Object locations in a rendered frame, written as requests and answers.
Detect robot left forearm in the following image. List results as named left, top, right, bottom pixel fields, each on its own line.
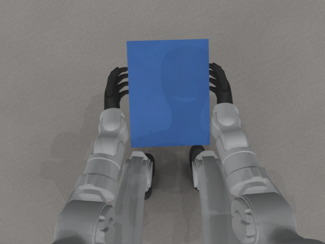
left=54, top=108, right=129, bottom=239

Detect left robot thigh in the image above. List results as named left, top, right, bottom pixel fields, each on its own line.
left=112, top=156, right=153, bottom=244

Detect robot right forearm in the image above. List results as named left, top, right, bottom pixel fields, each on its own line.
left=211, top=103, right=297, bottom=229

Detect right robot shin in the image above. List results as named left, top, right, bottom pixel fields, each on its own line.
left=196, top=150, right=224, bottom=170

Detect robot right hand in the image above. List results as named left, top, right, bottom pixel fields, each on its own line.
left=209, top=63, right=233, bottom=104

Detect right robot upper arm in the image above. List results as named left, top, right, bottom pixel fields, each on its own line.
left=231, top=192, right=325, bottom=244

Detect robot left hand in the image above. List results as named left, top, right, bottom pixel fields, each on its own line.
left=104, top=67, right=129, bottom=110

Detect left robot upper arm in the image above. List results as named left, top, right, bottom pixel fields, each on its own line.
left=52, top=200, right=115, bottom=244

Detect carton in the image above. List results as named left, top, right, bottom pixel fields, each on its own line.
left=126, top=39, right=210, bottom=147

